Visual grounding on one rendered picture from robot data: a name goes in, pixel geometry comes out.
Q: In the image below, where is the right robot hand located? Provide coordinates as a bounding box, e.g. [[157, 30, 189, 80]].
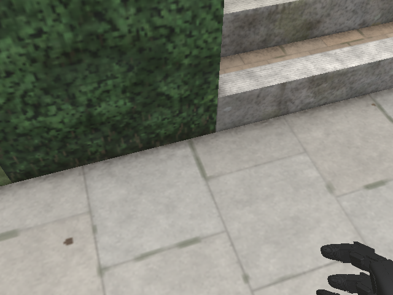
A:
[[316, 242, 393, 295]]

